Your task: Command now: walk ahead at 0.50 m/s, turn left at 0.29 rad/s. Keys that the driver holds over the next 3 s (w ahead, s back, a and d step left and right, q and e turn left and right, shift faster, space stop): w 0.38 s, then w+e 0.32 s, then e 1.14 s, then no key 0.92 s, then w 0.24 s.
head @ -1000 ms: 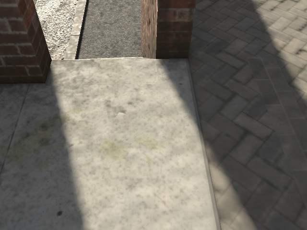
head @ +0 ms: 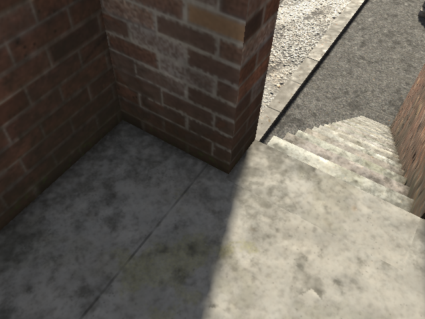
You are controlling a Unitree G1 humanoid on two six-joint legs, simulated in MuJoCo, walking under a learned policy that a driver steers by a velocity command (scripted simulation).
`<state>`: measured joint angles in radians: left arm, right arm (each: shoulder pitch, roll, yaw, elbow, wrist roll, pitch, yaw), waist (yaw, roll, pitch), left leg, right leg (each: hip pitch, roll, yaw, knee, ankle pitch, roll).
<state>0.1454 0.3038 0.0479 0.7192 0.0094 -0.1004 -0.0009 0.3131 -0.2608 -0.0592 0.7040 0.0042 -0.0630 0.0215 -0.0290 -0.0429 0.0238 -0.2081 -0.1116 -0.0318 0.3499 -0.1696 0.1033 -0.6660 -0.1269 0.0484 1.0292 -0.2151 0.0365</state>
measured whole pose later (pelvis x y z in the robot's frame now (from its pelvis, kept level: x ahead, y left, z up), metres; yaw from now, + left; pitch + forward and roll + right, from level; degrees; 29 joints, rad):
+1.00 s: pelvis +0.47 -0.02 +0.00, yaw -14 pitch +2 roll +0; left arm 0.17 0.33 0.07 0.68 -0.01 -0.01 0.01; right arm 0.17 -0.28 -0.08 0.76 -0.02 -0.05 -0.04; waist -0.01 -0.04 0.05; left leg -0.30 0.03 0.08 0.40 -0.13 0.01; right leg -0.60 -0.03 0.01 1.09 -0.41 0.07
